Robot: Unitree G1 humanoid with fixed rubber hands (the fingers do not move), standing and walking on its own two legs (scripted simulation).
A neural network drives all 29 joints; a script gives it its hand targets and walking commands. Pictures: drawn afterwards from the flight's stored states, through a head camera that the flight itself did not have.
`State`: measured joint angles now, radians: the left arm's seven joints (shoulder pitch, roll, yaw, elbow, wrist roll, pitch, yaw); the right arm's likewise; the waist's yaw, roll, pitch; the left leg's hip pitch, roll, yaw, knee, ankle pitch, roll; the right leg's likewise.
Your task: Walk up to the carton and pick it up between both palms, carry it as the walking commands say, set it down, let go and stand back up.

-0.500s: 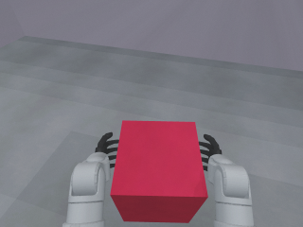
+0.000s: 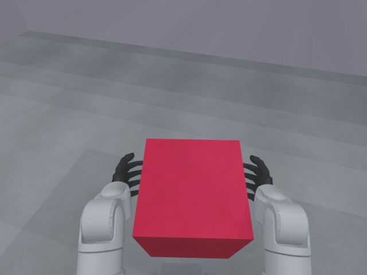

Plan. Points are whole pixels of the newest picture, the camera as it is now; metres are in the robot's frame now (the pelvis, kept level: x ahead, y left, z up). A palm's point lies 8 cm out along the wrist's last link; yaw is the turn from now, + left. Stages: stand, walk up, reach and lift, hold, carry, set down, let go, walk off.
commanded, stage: carry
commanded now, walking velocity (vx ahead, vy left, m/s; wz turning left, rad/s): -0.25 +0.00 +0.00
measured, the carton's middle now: (191, 204) +0.28 +0.00 +0.01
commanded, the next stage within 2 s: none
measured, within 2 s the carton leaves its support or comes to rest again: neither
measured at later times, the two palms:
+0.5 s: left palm (120, 244) +0.17 +0.13 +0.07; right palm (278, 242) +0.18 -0.16 +0.06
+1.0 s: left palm out of the picture +0.00 +0.15 +0.09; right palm out of the picture +0.03 -0.13 +0.09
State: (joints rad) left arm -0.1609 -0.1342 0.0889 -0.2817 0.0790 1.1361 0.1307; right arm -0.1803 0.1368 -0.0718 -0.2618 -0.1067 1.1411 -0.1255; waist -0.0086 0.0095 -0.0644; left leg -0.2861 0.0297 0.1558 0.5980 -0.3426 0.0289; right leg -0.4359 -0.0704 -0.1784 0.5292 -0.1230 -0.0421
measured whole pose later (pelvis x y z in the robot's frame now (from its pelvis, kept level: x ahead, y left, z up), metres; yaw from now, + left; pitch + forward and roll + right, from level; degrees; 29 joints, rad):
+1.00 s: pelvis -0.26 -0.02 +0.00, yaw +0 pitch +4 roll -2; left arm -0.21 -0.14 0.13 -0.35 0.09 1.22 0.13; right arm -0.27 0.16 -0.08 -0.28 -0.13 1.21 -0.11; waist 0.05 0.01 -0.04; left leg -0.42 0.08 0.09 0.60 -0.24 0.01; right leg -0.41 -0.01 -0.09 0.75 -0.35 0.04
